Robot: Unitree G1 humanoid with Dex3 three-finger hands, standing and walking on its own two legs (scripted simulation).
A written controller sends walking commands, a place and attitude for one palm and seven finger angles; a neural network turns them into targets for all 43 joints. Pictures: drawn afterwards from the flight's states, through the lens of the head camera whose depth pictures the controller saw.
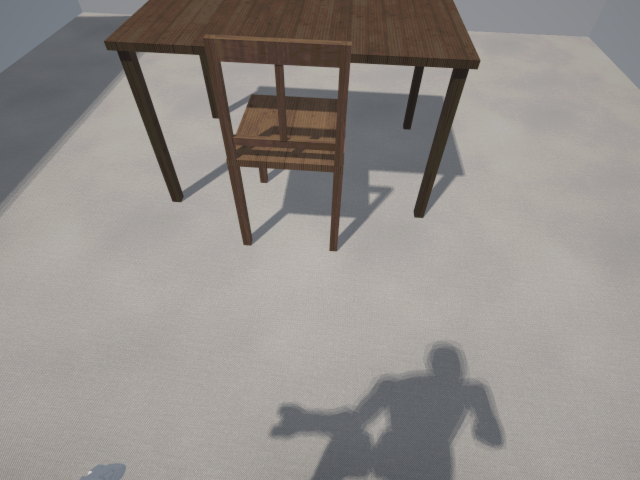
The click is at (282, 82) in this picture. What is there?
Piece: chair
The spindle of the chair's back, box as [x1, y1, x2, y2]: [274, 64, 286, 140]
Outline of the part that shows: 274,64 280,140 286,140 283,66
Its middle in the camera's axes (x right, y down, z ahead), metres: -0.12 -0.40 +1.14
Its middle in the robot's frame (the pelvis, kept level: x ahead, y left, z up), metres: +1.10 +0.18 -0.12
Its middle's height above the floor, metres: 0.65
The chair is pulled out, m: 0.00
